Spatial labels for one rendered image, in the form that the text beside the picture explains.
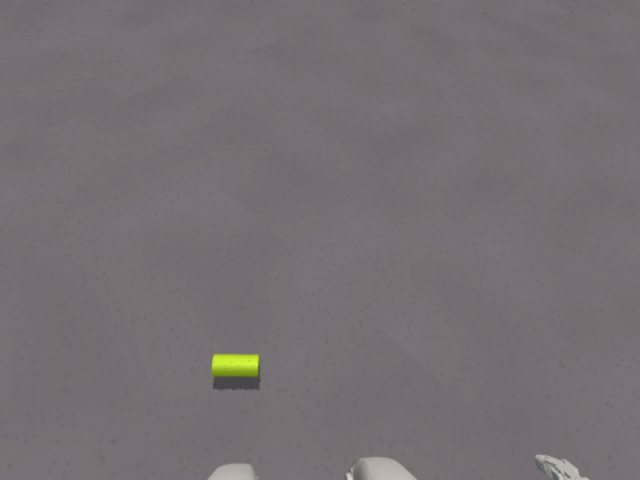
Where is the can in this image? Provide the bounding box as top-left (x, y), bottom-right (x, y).
top-left (212, 354), bottom-right (259, 377)

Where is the right robot hand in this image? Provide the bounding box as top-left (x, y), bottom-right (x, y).
top-left (534, 454), bottom-right (589, 480)

